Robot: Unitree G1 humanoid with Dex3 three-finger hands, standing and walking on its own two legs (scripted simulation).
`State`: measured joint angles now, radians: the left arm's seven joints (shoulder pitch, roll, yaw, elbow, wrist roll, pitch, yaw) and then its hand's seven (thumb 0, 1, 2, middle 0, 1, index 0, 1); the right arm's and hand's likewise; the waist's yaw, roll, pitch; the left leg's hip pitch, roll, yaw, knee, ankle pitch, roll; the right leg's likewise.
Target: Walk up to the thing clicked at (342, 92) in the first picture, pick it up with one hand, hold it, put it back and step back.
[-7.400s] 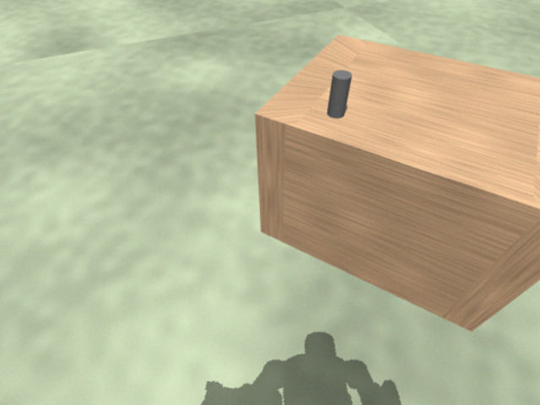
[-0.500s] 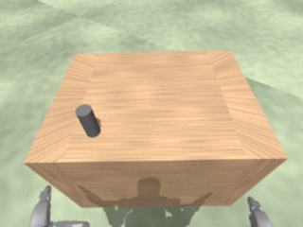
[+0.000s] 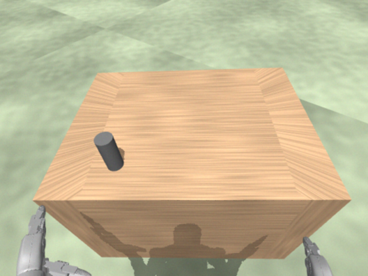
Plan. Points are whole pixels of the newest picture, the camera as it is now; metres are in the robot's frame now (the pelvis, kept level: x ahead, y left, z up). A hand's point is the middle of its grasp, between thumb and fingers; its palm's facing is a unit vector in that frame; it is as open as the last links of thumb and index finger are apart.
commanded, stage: rise first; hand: left
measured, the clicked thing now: (109, 152) +0.47 +0.28 -0.06
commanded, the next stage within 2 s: go down in 0.44 s
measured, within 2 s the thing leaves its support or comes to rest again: neither
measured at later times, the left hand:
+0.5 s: hand (51, 248) +0.17 +0.30 +0.01, palm faces +0.35 -0.85 -0.40, open 17.6 cm
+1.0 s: hand (31, 205) +0.25 +0.36 +0.04, palm faces +0.37 -0.91 -0.19, open 17.4 cm
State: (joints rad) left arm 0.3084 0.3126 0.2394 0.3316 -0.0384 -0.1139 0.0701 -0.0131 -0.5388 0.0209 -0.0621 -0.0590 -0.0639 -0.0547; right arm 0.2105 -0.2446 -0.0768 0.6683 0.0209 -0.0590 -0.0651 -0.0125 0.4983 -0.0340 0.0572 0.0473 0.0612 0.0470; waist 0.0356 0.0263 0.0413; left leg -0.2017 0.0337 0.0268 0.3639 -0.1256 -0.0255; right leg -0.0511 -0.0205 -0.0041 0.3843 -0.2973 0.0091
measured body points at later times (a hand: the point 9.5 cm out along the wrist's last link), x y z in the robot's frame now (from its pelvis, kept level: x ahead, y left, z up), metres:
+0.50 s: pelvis -0.01 +0.01 +0.00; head -0.01 -0.01 +0.45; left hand +0.15 +0.34 +0.04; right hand +0.15 -0.26 -0.09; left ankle +0.05 +0.14 -0.74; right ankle -0.05 -0.12 -0.74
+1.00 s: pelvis -0.01 +0.01 -0.01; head +0.00 +0.03 +0.44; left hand +0.23 +0.41 +0.05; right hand +0.15 -0.24 -0.09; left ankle +0.05 +0.14 -0.74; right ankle -0.05 -0.12 -0.74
